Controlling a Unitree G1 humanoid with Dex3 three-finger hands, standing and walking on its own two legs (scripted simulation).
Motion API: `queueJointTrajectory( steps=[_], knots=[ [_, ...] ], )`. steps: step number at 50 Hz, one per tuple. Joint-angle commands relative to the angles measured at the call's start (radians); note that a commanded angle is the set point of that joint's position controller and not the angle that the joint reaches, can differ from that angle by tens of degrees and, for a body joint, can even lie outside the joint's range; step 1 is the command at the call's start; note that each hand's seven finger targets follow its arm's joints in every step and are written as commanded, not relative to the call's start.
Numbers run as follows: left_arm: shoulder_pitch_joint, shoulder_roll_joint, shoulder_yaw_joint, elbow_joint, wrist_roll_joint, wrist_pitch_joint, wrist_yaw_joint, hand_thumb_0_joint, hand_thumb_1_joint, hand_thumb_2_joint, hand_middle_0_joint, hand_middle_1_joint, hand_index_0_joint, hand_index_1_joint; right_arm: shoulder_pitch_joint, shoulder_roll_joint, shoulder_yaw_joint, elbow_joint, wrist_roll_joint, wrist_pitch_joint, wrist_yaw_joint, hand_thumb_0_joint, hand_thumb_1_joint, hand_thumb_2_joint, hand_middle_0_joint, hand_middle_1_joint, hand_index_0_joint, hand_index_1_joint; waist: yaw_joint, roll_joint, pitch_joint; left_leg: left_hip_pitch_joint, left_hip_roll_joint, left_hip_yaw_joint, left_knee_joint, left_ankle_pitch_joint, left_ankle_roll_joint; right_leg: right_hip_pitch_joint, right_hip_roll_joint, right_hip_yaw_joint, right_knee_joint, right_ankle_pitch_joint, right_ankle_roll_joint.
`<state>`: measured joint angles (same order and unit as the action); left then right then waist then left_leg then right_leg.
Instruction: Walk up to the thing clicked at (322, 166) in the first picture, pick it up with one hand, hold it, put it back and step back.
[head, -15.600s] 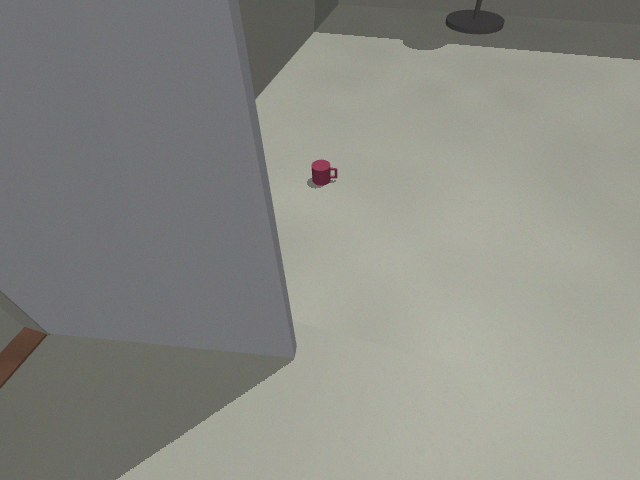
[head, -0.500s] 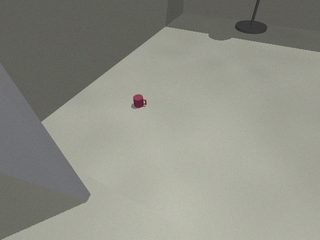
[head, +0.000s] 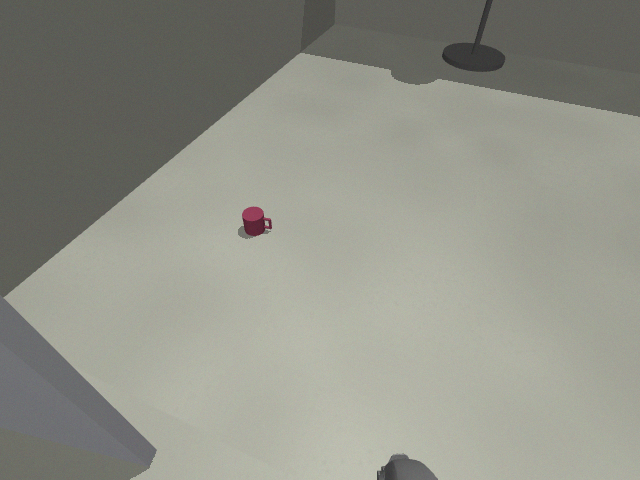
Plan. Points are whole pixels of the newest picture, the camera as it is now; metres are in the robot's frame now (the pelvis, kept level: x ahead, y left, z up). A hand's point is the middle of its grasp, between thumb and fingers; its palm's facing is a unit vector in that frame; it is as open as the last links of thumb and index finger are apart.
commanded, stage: walk up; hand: left
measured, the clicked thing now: (257, 221) +1.29 +0.27 -0.73
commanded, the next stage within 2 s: none
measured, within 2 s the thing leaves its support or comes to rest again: neither
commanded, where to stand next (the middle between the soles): +0.91 -0.04 m, yaw +2 degrees
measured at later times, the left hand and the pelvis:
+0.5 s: hand (197, 369) +0.33 +0.22 -0.13, palm faces -0.01 -0.93 -0.36, open 7.3 cm; pelvis +0.26 -0.05 +0.00, yaw +0 degrees
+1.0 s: hand (205, 271) +0.54 +0.25 -0.14, palm faces -0.07 -0.93 -0.35, open 7.3 cm; pelvis +0.48 -0.03 -0.01, yaw -1 degrees
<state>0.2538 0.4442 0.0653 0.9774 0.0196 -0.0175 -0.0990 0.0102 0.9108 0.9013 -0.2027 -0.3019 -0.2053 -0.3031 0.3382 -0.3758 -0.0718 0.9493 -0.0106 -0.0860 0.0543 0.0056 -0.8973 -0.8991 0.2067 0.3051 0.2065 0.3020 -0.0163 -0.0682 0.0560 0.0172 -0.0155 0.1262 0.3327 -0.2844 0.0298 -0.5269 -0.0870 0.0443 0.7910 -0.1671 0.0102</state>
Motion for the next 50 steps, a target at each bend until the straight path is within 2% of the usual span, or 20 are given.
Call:
queueJointTrajectory(
  steps=[1, 6, 8, 9, 10, 11, 12, 15, 17, 23, 27, 31, 32, 33, 34, 35, 38, 40, 46, 50],
  knots=[
    [-0.177, 0.152, 0.038, -0.14, 0.001, -0.027, -0.003, 0.0, 0.9, 0.9, -0.2, -0.3, -0.2, -0.3, -0.012, -0.29, -0.074, -0.089, 0.002, -0.029, -0.018, 0.0, -0.9, -0.9, 0.2, 0.3, 0.2, 0.3, -0.037, 0.172, 0.132, -0.111, 0.255, -0.161, -0.212, 0.023, 0.118, -0.05, -0.018, -0.052, -0.114, 0.079, -0.012],
    [-0.201, 0.13, 0.041, -0.156, -0.003, -0.036, 0.004, 0.0, 0.9, 0.9, -0.2, -0.3, -0.2, -0.3, 0.019, -0.295, -0.077, -0.114, -0.003, -0.017, -0.034, 0.0, -0.9, -0.9, 0.2, 0.3, 0.2, 0.3, -0.02, 0.154, 0.041, -0.047, 0.268, -0.128, -0.027, 0.411, 0.118, 0.124, 0.017, -0.104, -0.211, 0.049, -0.062],
    [-0.053, 0.16, 0.06, -0.124, -0.003, -0.041, 0.019, 0.0, 0.9, 0.9, -0.2, -0.3, -0.2, -0.3, 0.029, -0.282, -0.069, -0.127, -0.006, -0.008, -0.041, 0.0, -0.9, -0.9, 0.2, 0.3, 0.2, 0.3, 0.056, 0.067, -0.086, -0.065, 0.222, -0.073, 0.26, 0.574, 0.098, 0.365, 0.074, -0.144, -0.277, 0.008, -0.088],
    [0.088, 0.199, 0.082, -0.091, 0.001, -0.048, 0.033, 0.0, 0.9, 0.9, -0.2, -0.3, -0.2, -0.3, 0.058, -0.243, -0.052, -0.131, -0.004, -0.008, -0.039, 0.0, -0.9, -0.9, 0.2, 0.3, 0.2, 0.3, 0.119, -0.018, -0.183, -0.18, 0.163, -0.043, 0.478, 0.471, 0.067, 0.579, 0.063, -0.111, -0.271, -0.022, -0.105],
    [0.2, 0.279, 0.11, -0.082, 0.009, -0.054, 0.045, 0.0, 0.9, 0.9, -0.2, -0.3, -0.2, -0.3, 0.092, -0.184, -0.03, -0.154, 0.005, -0.01, -0.038, 0.0, -0.9, -0.9, 0.2, 0.3, 0.2, 0.3, 0.153, -0.211, -0.264, -0.41, 0.066, -0.013, 0.744, 0.15, 0.034, 0.791, -0.129, 0.179, -0.32, -0.177, -0.157],
    [0.207, 0.33, 0.116, -0.093, -0.007, -0.057, 0.052, 0.0, 0.9, 0.9, -0.2, -0.3, -0.2, -0.3, 0.115, -0.205, -0.03, -0.155, 0.019, -0.008, -0.042, 0.0, -0.9, -0.9, 0.2, 0.3, 0.2, 0.3, 0.144, -0.262, -0.258, -0.627, -0.044, -0.066, 0.878, -0.219, 0.008, 0.894, -0.328, 0.589, -0.458, -0.093, -0.28],
    [0.144, 0.318, 0.117, -0.113, -0.027, -0.055, 0.059, 0.0, 0.9, 0.9, -0.2, -0.3, -0.2, -0.3, 0.071, -0.277, -0.041, -0.135, 0.011, -0.006, -0.054, 0.0, -0.9, -0.9, 0.2, 0.3, 0.2, 0.3, 0.139, -0.173, -0.216, -0.651, 0.038, -0.142, 0.946, -0.242, 0.01, 0.819, -0.355, 0.605, -0.457, -0.016, -0.324],
    [0.018, 0.219, 0.077, -0.152, -0.04, -0.062, 0.075, 0.0, 0.9, 0.9, -0.2, -0.3, -0.2, -0.3, 0.04, -0.225, -0.036, -0.108, 0.026, -0.001, -0.042, 0.0, -0.9, -0.9, 0.2, 0.3, 0.2, 0.3, 0.059, -0.042, -0.054, -0.526, 0.084, -0.211, 0.918, -0.098, 0.023, 0.464, -0.214, 0.205, -0.451, 0.261, -0.239],
    [-0.009, 0.193, 0.067, -0.159, -0.032, -0.071, 0.073, 0.0, 0.9, 0.9, -0.2, -0.3, -0.2, -0.3, 0.058, -0.207, -0.035, -0.11, 0.016, 0.013, -0.028, 0.0, -0.9, -0.9, 0.2, 0.3, 0.2, 0.3, 0.026, -0.061, 0.001, -0.475, 0.087, -0.186, 0.815, -0.025, 0.016, 0.332, -0.145, 0.103, -0.483, 0.254, -0.206],
    [-0.028, 0.212, 0.068, -0.212, -0.012, -0.095, 0.062, 0.0, 0.9, 0.9, -0.2, -0.3, -0.2, -0.3, -0.052, -0.198, -0.047, -0.152, -0.005, 0.022, 0.008, 0.0, -0.9, -0.9, 0.2, 0.3, 0.2, 0.3, 0.027, -0.051, 0.048, -0.543, 0.136, -0.132, 0.485, 0.083, -0.049, 0.301, -0.148, 0.01, -0.567, 0.028, -0.246],
    [0.023, 0.221, 0.065, -0.209, -0.007, -0.088, 0.052, 0.0, 0.9, 0.9, -0.2, -0.3, -0.2, -0.3, -0.15, -0.189, -0.051, -0.171, -0.01, 0.002, 0.02, 0.0, -0.9, -0.9, 0.2, 0.3, 0.2, 0.3, 0.071, -0.042, 0.032, -0.42, 0.116, -0.083, 0.269, 0.186, -0.032, 0.316, -0.138, -0.013, -0.5, 0.041, -0.209],
    [0.028, 0.204, 0.049, -0.222, -0.005, -0.075, 0.056, 0.0, 0.9, 0.9, -0.2, -0.3, -0.2, -0.3, 0.034, -0.25, -0.08, -0.111, -0.022, -0.014, 0.005, 0.0, -0.9, -0.9, 0.2, 0.3, 0.2, 0.3, -0.04, 0.107, -0.108, -0.078, 0.05, -0.045, 0.2, 0.101, 0.027, 0.251, -0.09, -0.051, -0.188, 0.143, -0.165],
    [0.072, 0.146, 0.028, -0.226, -0.01, -0.07, 0.061, 0.0, 0.9, 0.9, -0.2, -0.3, -0.2, -0.3, 0.156, -0.312, -0.1, -0.085, -0.039, -0.02, -0.008, 0.0, -0.9, -0.9, 0.2, 0.3, 0.2, 0.3, -0.1, 0.279, -0.17, 0.069, 0.138, -0.176, 0.119, -0.042, 0.066, 0.136, -0.018, -0.101, 0.096, 0.081, -0.129],
    [0.136, 0.068, 0.008, -0.228, -0.021, -0.066, 0.061, 0.0, 0.9, 0.9, -0.2, -0.3, -0.2, -0.3, 0.177, -0.38, -0.115, -0.109, -0.043, -0.024, -0.021, 0.0, -0.9, -0.9, 0.2, 0.3, 0.2, 0.3, -0.08, 0.457, -0.207, 0.205, 0.374, -0.595, 0.047, -0.134, 0.125, -0.095, 0.128, -0.092, 0.313, -0.372, -0.074],
    [0.153, 0.183, 0.034, -0.203, -0.023, -0.051, 0.076, 0.0, 0.9, 0.9, -0.2, -0.3, -0.2, -0.3, 0.127, -0.39, -0.115, -0.137, -0.012, -0.023, -0.023, 0.0, -0.9, -0.9, 0.2, 0.3, 0.2, 0.3, -0.072, 0.28, -0.214, 0.175, 0.458, -0.806, -0.066, -0.245, 0.205, -0.133, 0.124, 0.003, 0.391, -0.385, -0.08],
    [0.114, 0.224, 0.039, -0.188, -0.017, -0.049, 0.083, 0.0, 0.9, 0.9, -0.2, -0.3, -0.2, -0.3, 0.092, -0.38, -0.116, -0.14, 0.006, -0.019, -0.023, 0.0, -0.9, -0.9, 0.2, 0.3, 0.2, 0.3, -0.066, 0.241, -0.145, 0.113, 0.474, -0.792, -0.074, -0.211, 0.244, -0.16, 0.076, 0.041, 0.45, -0.357, -0.084],
    [0.115, 0.196, 0.037, -0.156, -0.025, -0.053, 0.071, 0.0, 0.9, 0.9, -0.2, -0.3, -0.2, -0.3, 0.006, -0.281, -0.066, -0.168, 0.019, -0.024, -0.036, 0.0, -0.9, -0.9, 0.2, 0.3, 0.2, 0.3, -0.01, 0.148, -0.039, -0.101, 0.334, -0.372, -0.038, 0.242, 0.151, -0.041, 0.028, 0.086, 0.365, -0.205, -0.062],
    [0.148, 0.173, 0.037, -0.145, -0.027, -0.045, 0.061, 0.0, 0.9, 0.9, -0.2, -0.3, -0.2, -0.3, 0.002, -0.265, -0.057, -0.165, 0.021, -0.033, -0.034, 0.0, -0.9, -0.9, 0.2, 0.3, 0.2, 0.3, 0.013, 0.168, -0.034, -0.158, 0.297, -0.265, -0.035, 0.352, 0.153, 0.021, 0.025, 0.053, 0.322, -0.172, -0.039],
    [0.038, 0.157, 0.041, -0.179, -0.007, -0.035, 0.024, 0.0, 0.9, 0.9, -0.2, -0.3, -0.2, -0.3, -0.035, -0.308, -0.067, -0.196, 0.005, -0.034, -0.024, 0.0, -0.9, -0.9, 0.2, 0.3, 0.2, 0.3, -0.007, 0.225, 0.053, -0.249, 0.281, -0.188, -0.126, -0.016, 0.195, 0.033, -0.029, -0.044, 0.006, -0.069, 0.0],
    [0.0, 0.152, 0.053, -0.176, -0.003, -0.048, 0.018, 0.0, 0.9, 0.9, -0.2, -0.3, -0.2, -0.3, -0.039, -0.312, -0.068, -0.193, 0.004, -0.026, -0.018, 0.0, -0.9, -0.9, 0.2, 0.3, 0.2, 0.3, -0.001, 0.223, 0.034, -0.28, 0.265, -0.171, -0.07, -0.051, 0.17, 0.154, -0.008, -0.078, -0.141, 0.007, -0.021]
  ],
)
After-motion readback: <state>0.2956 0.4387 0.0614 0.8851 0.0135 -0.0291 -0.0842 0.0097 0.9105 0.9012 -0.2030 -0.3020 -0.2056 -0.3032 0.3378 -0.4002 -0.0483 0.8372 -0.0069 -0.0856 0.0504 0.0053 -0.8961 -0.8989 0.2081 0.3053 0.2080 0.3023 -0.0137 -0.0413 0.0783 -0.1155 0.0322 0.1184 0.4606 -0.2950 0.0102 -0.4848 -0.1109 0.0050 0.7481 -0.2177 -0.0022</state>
